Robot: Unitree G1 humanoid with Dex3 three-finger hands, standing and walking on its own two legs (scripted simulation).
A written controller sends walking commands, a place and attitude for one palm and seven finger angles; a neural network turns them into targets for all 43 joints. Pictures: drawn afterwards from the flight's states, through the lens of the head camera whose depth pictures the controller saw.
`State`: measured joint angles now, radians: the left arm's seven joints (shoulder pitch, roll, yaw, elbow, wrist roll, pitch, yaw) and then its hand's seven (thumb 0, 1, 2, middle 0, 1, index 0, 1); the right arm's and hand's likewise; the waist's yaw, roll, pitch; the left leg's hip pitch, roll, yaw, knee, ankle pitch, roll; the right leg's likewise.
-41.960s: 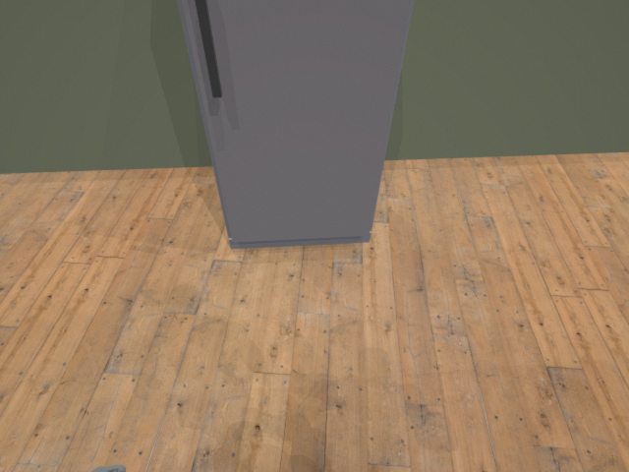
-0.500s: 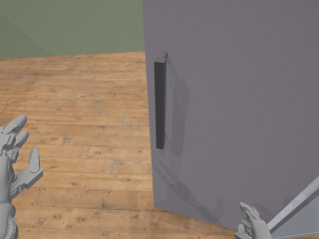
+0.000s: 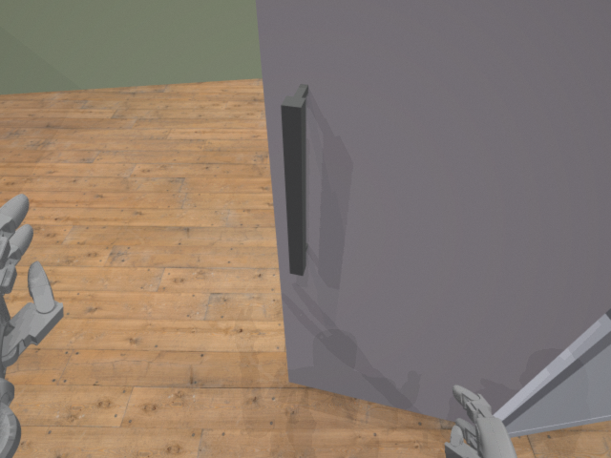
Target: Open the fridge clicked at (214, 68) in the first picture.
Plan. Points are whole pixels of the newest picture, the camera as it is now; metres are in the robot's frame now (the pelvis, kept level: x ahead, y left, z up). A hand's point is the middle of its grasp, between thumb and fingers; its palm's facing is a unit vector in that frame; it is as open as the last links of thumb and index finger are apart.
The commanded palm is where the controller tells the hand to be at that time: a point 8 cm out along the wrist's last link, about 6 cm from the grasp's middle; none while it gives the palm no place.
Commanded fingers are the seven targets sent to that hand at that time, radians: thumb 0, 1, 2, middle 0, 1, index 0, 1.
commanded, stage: step back with the hand held close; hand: left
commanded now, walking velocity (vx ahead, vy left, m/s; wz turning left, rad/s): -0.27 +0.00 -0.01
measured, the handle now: (299, 193) +0.44 +0.07 +0.12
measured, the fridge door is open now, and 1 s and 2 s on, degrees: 68 68 68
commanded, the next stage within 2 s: stop stepping back and stand still in 1.20 s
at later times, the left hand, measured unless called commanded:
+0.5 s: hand (21, 365) +0.15 +0.29 +0.15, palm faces +0.45 -0.78 -0.43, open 7.4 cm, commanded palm +0.09 +0.32 +0.17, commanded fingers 0.00 0.90 0.90 -0.20 -0.30 -0.20 -0.30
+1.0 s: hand out of the picture +0.10 +0.28 +0.16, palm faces +0.33 -0.82 -0.47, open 7.4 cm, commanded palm +0.03 +0.33 +0.17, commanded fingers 0.00 0.90 0.90 -0.20 -0.30 -0.20 -0.30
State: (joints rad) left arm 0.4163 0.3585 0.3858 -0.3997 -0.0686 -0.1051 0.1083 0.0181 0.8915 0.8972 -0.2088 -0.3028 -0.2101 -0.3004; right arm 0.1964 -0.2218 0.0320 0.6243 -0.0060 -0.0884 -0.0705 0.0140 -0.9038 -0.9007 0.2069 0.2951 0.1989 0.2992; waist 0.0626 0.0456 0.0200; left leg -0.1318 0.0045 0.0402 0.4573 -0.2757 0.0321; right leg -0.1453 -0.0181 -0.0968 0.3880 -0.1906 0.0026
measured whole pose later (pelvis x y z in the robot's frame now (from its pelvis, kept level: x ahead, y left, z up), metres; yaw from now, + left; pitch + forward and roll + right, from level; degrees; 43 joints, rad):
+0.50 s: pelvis -0.05 +0.02 -0.02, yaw -1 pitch +0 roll -1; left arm 0.49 0.38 0.42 -0.49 -0.03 -0.18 0.13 0.02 0.89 0.90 -0.21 -0.30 -0.21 -0.30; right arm 0.20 -0.22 0.01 0.54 0.00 -0.05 -0.08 0.01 -0.90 -0.90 0.21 0.30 0.20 0.30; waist 0.04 -0.01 0.03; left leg -0.35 -0.02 0.07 0.62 -0.28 0.07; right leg -0.37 -0.05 -0.07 0.55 -0.17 0.02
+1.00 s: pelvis -0.12 +0.03 +0.00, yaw -1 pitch +5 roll -2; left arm 0.51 0.46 0.42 -0.58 -0.07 -0.20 0.12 0.02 0.89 0.90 -0.21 -0.30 -0.21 -0.30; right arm 0.11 -0.17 0.02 0.61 -0.03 -0.13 -0.04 0.01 -0.90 -0.90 0.21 0.30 0.20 0.30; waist 0.03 -0.02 0.03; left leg -0.42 -0.02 0.05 0.32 0.01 0.08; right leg -0.18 0.05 -0.02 0.47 -0.36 0.00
